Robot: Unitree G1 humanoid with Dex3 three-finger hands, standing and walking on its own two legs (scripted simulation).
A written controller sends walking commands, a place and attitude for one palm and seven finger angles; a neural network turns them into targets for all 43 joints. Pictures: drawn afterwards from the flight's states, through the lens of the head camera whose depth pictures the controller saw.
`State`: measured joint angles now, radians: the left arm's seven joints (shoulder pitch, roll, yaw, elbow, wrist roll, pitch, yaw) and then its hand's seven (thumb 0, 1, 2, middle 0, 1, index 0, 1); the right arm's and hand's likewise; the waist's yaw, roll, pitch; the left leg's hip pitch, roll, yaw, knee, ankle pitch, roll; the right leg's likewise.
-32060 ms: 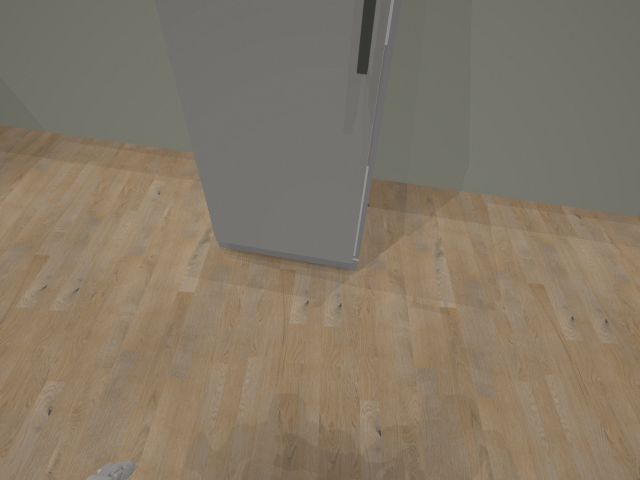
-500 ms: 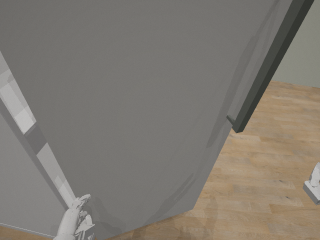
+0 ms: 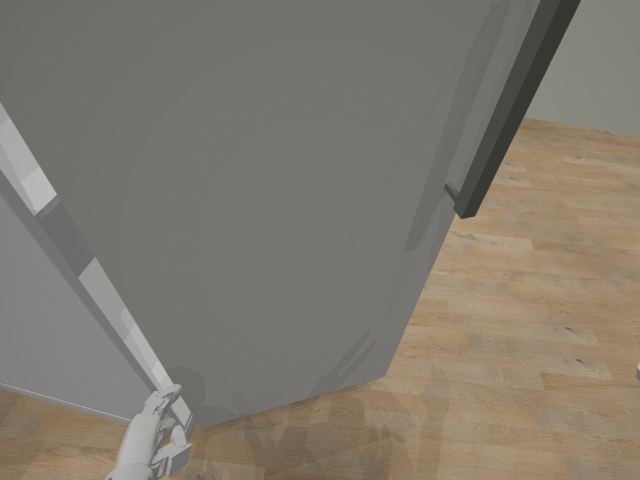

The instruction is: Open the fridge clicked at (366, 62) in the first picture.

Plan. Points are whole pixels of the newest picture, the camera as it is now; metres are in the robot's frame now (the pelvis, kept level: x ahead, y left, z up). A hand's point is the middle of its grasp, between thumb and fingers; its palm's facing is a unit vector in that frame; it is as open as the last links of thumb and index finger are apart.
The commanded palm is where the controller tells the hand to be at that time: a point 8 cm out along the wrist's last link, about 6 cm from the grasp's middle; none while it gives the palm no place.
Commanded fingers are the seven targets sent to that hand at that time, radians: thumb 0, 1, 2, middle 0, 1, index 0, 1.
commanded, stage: step back with the hand held close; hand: right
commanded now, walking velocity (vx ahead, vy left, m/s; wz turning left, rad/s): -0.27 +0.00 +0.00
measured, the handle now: (503, 92) +0.48 -0.19 +0.27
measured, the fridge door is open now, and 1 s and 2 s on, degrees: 60 60 60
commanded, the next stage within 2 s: stop stepping back and stand still in 0.82 s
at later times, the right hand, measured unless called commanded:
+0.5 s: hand out of the picture +0.14 -0.27 +0.17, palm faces +0.50 +0.75 -0.44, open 7.4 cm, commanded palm +0.08 -0.30 +0.19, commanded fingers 0.00 -0.90 -0.90 0.20 0.30 0.20 0.30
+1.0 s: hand out of the picture -0.01 -0.32 +0.18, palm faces +0.55 +0.78 -0.30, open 7.4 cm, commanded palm -0.05 -0.34 +0.19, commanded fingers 0.00 -0.90 -0.90 0.20 0.30 0.20 0.30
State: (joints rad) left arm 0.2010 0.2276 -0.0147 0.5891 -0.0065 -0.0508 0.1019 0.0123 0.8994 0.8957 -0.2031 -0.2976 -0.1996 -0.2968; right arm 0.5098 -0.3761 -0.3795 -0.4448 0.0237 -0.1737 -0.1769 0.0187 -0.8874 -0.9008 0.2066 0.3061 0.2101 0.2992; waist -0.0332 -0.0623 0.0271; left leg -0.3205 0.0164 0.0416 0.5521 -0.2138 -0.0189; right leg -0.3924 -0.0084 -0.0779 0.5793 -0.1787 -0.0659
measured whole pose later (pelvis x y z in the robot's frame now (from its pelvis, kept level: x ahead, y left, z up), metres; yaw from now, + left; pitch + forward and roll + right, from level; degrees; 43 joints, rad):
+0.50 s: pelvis -0.05 +0.00 -0.02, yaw -2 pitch -2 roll +2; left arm 0.18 0.22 0.00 0.60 0.01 -0.09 0.10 0.01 0.90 0.90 -0.20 -0.30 -0.20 -0.30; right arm 0.47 -0.41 -0.43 -0.51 0.00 -0.24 -0.18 0.02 -0.89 -0.90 0.21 0.31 0.21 0.30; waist -0.02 0.00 0.06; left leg -0.43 0.00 0.02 0.65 -0.19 -0.01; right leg -0.51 0.00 -0.07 0.70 -0.26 -0.07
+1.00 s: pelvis -0.17 -0.04 -0.01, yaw -2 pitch -4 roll +2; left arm 0.19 0.16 -0.03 0.70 0.02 -0.07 0.06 0.01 0.90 0.90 -0.20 -0.30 -0.20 -0.30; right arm 0.49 -0.40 -0.39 -0.55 0.05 -0.19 -0.16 0.02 -0.88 -0.90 0.21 0.31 0.21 0.30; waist -0.09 0.06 0.00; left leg -0.23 -0.02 -0.04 0.63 -0.33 -0.02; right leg -0.56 0.01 -0.05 0.95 -0.37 0.04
